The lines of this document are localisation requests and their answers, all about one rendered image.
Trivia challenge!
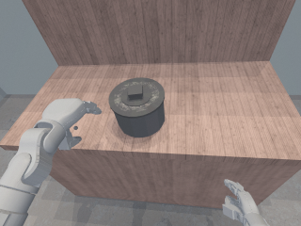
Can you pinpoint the pot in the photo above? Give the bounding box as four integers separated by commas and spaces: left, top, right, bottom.
114, 102, 165, 137

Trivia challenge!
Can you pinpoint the knob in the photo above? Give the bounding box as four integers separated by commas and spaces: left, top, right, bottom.
128, 84, 143, 98

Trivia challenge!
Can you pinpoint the robot right forearm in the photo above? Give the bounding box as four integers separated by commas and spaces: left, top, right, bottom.
243, 213, 270, 226

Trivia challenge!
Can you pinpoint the right robot hand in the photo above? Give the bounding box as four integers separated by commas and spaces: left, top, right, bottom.
222, 179, 260, 225

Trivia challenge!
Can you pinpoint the left robot hand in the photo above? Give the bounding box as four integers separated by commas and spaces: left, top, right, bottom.
41, 98, 102, 151

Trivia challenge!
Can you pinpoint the robot left forearm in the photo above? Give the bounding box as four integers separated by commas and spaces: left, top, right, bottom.
0, 119, 66, 226

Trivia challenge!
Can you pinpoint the lid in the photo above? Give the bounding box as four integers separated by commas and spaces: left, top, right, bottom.
108, 77, 165, 119

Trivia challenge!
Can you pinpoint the table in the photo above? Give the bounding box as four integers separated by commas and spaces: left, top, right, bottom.
0, 0, 301, 209

